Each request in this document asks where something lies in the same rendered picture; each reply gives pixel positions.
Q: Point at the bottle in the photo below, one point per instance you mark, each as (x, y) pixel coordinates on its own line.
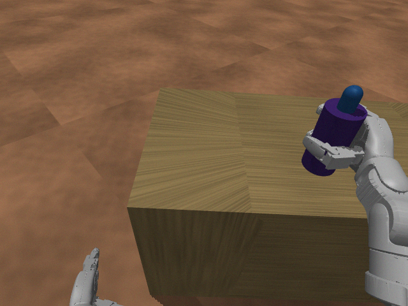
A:
(338, 124)

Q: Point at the right robot hand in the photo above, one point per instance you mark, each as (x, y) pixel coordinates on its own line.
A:
(373, 139)

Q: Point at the right robot arm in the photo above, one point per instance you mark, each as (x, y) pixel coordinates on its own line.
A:
(382, 188)

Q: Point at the left robot hand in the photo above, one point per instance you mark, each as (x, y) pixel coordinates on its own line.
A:
(86, 284)

